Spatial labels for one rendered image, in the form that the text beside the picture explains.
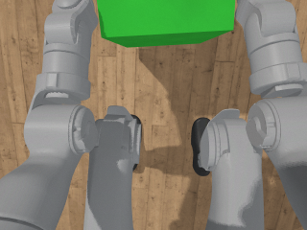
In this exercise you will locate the left robot forearm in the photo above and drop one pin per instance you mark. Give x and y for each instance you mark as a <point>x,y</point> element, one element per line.
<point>66,54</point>

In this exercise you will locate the carton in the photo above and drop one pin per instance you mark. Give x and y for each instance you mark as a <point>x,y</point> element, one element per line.
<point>146,23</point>

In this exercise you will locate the right robot shin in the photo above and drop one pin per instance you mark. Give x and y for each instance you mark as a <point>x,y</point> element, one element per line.
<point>226,113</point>

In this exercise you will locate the left robot thigh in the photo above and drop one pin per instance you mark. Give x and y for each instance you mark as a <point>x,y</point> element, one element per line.
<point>109,179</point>

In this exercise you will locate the right robot upper arm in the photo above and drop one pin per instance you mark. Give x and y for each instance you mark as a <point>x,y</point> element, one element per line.
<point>279,127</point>

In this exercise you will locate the right robot forearm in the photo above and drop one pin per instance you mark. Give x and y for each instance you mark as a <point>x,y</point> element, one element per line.
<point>273,47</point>

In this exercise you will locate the left robot upper arm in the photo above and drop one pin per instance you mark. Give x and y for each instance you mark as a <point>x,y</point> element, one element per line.
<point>33,196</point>

